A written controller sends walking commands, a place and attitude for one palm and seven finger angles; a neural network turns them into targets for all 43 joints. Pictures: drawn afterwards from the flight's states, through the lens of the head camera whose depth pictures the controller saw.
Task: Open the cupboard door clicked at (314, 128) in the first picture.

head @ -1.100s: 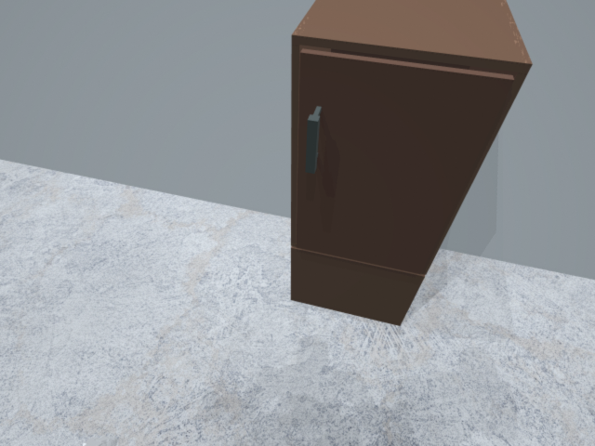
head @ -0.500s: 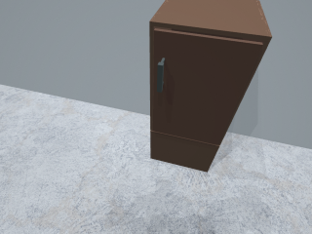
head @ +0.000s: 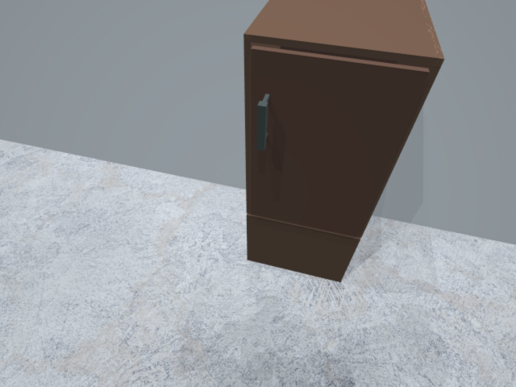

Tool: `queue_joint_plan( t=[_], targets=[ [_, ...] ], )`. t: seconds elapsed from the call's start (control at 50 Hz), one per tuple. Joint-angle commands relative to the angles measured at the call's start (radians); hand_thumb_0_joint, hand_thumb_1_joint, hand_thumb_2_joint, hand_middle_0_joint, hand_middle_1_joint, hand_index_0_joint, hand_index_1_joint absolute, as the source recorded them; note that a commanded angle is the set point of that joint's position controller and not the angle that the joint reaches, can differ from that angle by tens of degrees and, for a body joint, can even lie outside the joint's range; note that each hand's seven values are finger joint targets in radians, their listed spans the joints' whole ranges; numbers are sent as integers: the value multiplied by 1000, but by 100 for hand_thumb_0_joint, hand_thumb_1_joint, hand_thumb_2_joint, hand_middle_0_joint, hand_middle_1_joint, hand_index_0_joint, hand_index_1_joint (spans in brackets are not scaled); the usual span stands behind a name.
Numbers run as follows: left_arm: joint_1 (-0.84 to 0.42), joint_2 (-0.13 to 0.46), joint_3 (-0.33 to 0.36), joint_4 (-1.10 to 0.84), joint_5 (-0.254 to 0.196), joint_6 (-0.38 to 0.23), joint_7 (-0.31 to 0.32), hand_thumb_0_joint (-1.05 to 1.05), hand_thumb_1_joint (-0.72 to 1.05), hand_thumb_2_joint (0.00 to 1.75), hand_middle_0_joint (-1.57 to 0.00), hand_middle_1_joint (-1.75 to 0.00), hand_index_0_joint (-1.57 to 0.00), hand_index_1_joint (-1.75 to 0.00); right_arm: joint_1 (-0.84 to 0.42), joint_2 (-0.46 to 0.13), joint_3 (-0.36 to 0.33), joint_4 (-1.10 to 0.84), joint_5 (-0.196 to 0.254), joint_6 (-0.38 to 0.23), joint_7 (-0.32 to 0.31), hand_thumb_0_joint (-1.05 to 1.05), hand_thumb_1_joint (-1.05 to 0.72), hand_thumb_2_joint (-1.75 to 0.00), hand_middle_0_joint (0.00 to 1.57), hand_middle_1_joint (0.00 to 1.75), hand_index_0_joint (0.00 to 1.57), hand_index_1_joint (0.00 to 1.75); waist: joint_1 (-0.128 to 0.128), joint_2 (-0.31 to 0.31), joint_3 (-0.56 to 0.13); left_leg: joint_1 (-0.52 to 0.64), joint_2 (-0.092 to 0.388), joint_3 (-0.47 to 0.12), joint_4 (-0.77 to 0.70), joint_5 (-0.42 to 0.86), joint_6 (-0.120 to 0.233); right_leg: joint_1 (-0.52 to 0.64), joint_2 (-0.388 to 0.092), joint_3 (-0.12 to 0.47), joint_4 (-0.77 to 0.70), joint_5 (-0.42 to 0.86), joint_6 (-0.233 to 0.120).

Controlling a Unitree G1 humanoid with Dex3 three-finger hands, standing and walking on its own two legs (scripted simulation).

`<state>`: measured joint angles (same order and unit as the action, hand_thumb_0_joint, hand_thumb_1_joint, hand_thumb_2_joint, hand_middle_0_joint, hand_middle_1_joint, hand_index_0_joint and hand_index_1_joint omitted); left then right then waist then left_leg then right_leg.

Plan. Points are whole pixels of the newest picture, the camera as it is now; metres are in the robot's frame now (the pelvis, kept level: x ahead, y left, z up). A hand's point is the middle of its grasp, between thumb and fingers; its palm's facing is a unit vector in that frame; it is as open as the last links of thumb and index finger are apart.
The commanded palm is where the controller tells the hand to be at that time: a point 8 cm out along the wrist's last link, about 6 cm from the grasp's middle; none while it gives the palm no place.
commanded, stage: look at it before walking up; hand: left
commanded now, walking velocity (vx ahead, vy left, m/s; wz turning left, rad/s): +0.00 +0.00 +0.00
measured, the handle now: (263, 122) +0.71 +0.03 +0.01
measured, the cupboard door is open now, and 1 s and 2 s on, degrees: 0 0 0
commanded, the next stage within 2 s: turn to face it in 0.44 s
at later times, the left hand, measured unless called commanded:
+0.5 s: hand out of the picture +0.07 +0.24 -0.16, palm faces -0.01 -0.94 -0.33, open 7.4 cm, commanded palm none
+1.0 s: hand out of the picture +0.06 +0.19 -0.18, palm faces -0.10 -0.97 -0.24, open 7.4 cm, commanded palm none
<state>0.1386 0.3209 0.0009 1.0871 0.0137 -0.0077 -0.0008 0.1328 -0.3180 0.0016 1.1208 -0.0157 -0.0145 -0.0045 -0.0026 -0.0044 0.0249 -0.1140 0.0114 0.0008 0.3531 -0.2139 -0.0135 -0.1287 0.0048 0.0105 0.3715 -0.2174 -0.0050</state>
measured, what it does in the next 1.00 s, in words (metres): stands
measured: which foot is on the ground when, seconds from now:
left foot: down 0.00-1.00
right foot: down 0.00-1.00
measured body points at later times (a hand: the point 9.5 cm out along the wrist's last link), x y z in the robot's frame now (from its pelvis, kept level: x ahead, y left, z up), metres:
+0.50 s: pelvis +0.01 +0.00 +0.00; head +0.01 +0.00 +0.45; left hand +0.08 +0.29 -0.13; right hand +0.09 -0.29 -0.13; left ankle -0.01 +0.13 -0.75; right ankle -0.01 -0.12 -0.75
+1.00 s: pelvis -0.01 +0.00 -0.01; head +0.01 -0.01 +0.44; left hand +0.07 +0.24 -0.16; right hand +0.02 -0.25 -0.17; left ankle -0.01 +0.13 -0.75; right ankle -0.01 -0.12 -0.75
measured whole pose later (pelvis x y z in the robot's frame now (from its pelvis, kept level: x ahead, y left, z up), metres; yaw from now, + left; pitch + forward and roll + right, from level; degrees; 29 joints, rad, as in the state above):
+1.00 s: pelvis -0.01 +0.00 -0.01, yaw -6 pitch -1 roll +0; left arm 0.21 0.22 0.02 1.01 0.02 0.04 0.00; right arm 0.19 -0.21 -0.02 1.05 -0.02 0.02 -0.03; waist 0.00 0.00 0.05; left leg -0.19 0.06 0.09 0.52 -0.31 -0.02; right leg -0.25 0.05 0.10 0.55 -0.28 -0.01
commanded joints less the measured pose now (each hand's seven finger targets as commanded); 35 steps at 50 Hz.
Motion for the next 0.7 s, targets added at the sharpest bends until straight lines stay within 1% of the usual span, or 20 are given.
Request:
queue_joint_plan(
  t=[0.0, 0.08, 0.1, 0.14, 0.18, 0.24, 0.28, 0.3, 0.38, 0.42, 0.44, 0.46, 0.5, 0.54, 0.58, 0.6, 0.64, 0.68],
  targets=[
    [-40, 202, 39, -67, -3, -21, 15, 0, 90, 90, -20, -30, -20, -30, -46, -207, -36, -63, 6, -25, -15, 0, -90, -90, 20, 30, 20, 30, 5, 14, -62, 7, 109, -82, -51, 178, 33, 8, -123, 92, -46, 192, -21],
    [-41, 204, 39, -66, -2, -21, 15, 0, 90, 90, -20, -30, -20, -30, -45, -206, -35, -64, 7, -24, -15, 0, -90, -90, 20, 30, 20, 30, 6, 5, -48, 0, 109, -85, -56, 180, 33, 8, -124, 89, -49, 192, -21],
    [-37, 203, 38, -64, -2, -21, 15, 0, 90, 90, -20, -30, -20, -30, -50, -207, -35, -62, 6, -25, -16, 0, -90, -90, 20, 30, 20, 30, 6, 14, -55, 8, 108, -83, -54, 182, 33, 7, -125, 90, -49, 194, -21],
    [-40, 204, 38, -65, -3, -21, 15, 0, 90, 90, -20, -30, -20, -30, -49, -207, -34, -61, 7, -24, -16, 0, -90, -90, 20, 30, 20, 30, 6, 6, -45, 2, 108, -85, -58, 175, 32, 7, -124, 92, -54, 191, -21],
    [-40, 205, 38, -64, -2, -20, 15, 0, 90, 90, -20, -30, -20, -30, -51, -208, -34, -64, 7, -23, -16, 0, -90, -90, 20, 30, 20, 30, 5, 12, -40, 8, 108, -87, -57, 178, 32, -1, -122, 92, -55, 189, -21],
    [-41, 206, 38, -61, -2, -21, 15, 0, 90, 90, -20, -30, -20, -30, -51, -208, -35, -63, 7, -23, -15, 0, -90, -90, 20, 30, 20, 30, 4, 12, -49, 9, 109, -86, -59, 178, 33, 8, -125, 91, -57, 191, -20],
    [-37, 208, 39, -62, -2, -22, 14, 0, 90, 90, -20, -30, -20, -30, -54, -209, -35, -65, 7, -22, -16, 0, -90, -90, 20, 30, 20, 30, 6, -7, -43, 16, 110, -86, -56, 186, 33, 0, -124, 92, -59, 201, -21],
    [-37, 208, 39, -63, -2, -23, 15, 0, 90, 90, -20, -30, -20, -30, -51, -211, -35, -65, 7, -23, -16, 0, -90, -90, 20, 30, 20, 30, 4, -5, -58, 21, 110, -85, -52, 195, 33, 11, -127, 92, -57, 214, -21],
    [-38, 208, 39, -63, -2, -22, 14, 0, 90, 90, -20, -30, -20, -30, -55, -212, -36, -65, 7, -23, -16, 0, -90, -90, 20, 30, 20, 30, 5, 7, -50, 21, 110, -85, -57, 195, 32, 6, -125, 92, -59, 210, -22],
    [-35, 210, 38, -60, -3, -23, 14, 0, 90, 90, -20, -30, -20, -30, -59, -212, -35, -64, 7, -23, -16, 0, -90, -90, 20, 30, 20, 30, 6, 11, -62, 29, 110, -84, -56, 201, 32, 14, -127, 94, -60, 220, -22],
    [-41, 213, 38, -60, -3, -23, 14, 0, 90, 90, -20, -30, -20, -30, -57, -214, -34, -64, 7, -23, -16, 0, -90, -90, 20, 30, 20, 30, 3, 2, -58, 25, 111, -85, -58, 205, 31, 17, -125, 93, -59, 228, -23],
    [-38, 212, 38, -60, -3, -23, 14, 0, 90, 90, -20, -30, -20, -30, -58, -215, -34, -62, 7, -24, -16, 0, -90, -90, 20, 30, 20, 30, 5, 11, -60, 26, 110, -84, -58, 211, 31, 20, -127, 93, -59, 234, -23],
    [-37, 215, 39, -59, -3, -24, 15, 0, 90, 90, -20, -30, -20, -30, -58, -214, -34, -63, 7, -23, -17, 0, -90, -90, 20, 30, 20, 30, 4, 1, -65, 33, 111, -83, -54, 219, 30, 21, -127, 91, -57, 246, -23],
    [-40, 213, 38, -59, -3, -22, 14, 0, 90, 90, -20, -30, -20, -30, -61, -216, -34, -61, 6, -22, -17, 0, -90, -90, 20, 30, 20, 30, 5, 12, -49, 31, 112, -78, -60, 203, 28, 11, -124, 98, -63, 234, -24],
    [-41, 215, 42, -63, -1, -20, 13, 0, 90, 90, -20, -30, -20, -30, -55, -218, -38, -63, 6, -23, -20, 0, -90, -90, 20, 30, 20, 30, 3, 16, -50, 43, 118, -69, -54, 209, 28, -1, -119, 105, -56, 245, -27],
    [-41, 210, 43, -66, -2, -16, 13, 0, 90, 90, -20, -30, -20, -30, -50, -212, -38, -64, 5, -22, -21, 0, -90, -90, 20, 30, 20, 30, 2, 15, -54, 44, 120, -61, -43, 215, 27, -3, -118, 107, -46, 260, -26],
    [-20, 169, 38, -66, -3, -4, 14, 0, 90, 90, -20, -30, -20, -30, -28, -169, -32, -65, 4, -15, -23, 0, -90, -90, 20, 30, 20, 30, 1, 12, -52, 41, 122, -40, -23, 217, 19, -20, -114, 115, -22, 286, -22],
    [6, 136, 36, -69, -2, 7, 17, 0, 90, 90, -20, -30, -20, -30, 2, -132, -28, -69, 4, -9, -26, 0, -90, -90, 20, 30, 20, 30, 1, 13, -65, 37, 125, -25, -2, 228, 14, -25, -108, 120, 6, 306, -19]
  ],
)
